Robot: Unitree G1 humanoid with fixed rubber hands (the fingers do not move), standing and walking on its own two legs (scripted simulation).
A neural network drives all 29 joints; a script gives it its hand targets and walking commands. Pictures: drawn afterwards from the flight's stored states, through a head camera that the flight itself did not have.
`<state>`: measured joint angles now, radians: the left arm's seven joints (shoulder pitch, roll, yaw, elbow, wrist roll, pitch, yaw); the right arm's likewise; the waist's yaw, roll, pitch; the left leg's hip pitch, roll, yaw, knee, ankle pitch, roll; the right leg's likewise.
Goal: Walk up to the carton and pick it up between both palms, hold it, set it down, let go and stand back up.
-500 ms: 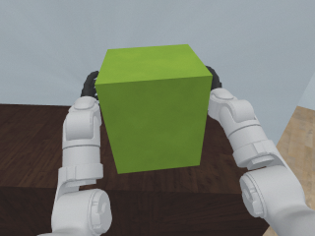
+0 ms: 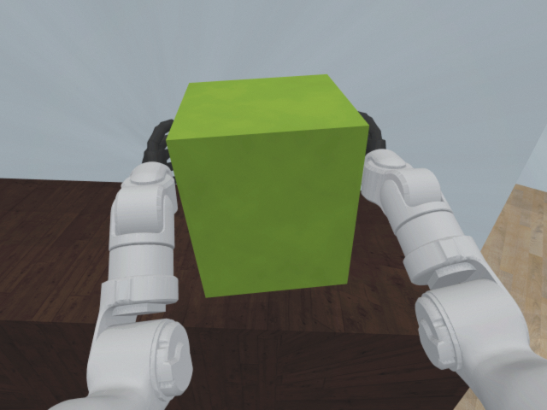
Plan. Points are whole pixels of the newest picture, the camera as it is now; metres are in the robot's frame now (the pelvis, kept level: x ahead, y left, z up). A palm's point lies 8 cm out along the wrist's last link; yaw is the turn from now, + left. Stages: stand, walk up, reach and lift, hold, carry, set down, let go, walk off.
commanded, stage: hold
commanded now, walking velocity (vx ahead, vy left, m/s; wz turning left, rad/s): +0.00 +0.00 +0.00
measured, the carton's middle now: (267, 183) +0.38 +0.00 +0.22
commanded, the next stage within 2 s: none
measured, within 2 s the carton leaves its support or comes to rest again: neither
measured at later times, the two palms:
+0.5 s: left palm (159, 174) +0.37 +0.16 +0.24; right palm (372, 161) +0.37 -0.15 +0.25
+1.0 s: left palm (157, 175) +0.37 +0.16 +0.24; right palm (371, 163) +0.37 -0.14 +0.25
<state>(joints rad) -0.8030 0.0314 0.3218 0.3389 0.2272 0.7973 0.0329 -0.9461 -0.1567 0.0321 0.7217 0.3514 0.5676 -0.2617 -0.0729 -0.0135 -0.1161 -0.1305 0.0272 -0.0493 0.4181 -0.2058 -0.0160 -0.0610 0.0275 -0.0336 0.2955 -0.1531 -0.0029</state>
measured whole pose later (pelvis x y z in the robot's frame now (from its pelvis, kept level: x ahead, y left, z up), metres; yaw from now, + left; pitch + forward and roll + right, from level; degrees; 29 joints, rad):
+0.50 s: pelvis +0.01 +0.00 +0.00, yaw +0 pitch -5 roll -2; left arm -0.77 0.02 0.32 0.28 0.23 0.81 0.04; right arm -0.92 -0.16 0.05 0.67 0.37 0.58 -0.27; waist -0.08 -0.01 -0.11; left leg -0.11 0.03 -0.05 0.42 -0.22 -0.02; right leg -0.04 0.03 -0.03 0.29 -0.16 0.00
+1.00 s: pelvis +0.00 +0.00 +0.00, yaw +0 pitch -5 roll -2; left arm -0.78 0.02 0.32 0.30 0.24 0.81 0.03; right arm -0.92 -0.16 0.04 0.69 0.36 0.58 -0.27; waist -0.08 -0.01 -0.11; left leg -0.11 0.03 -0.05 0.42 -0.21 -0.01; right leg -0.04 0.03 -0.03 0.29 -0.16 0.00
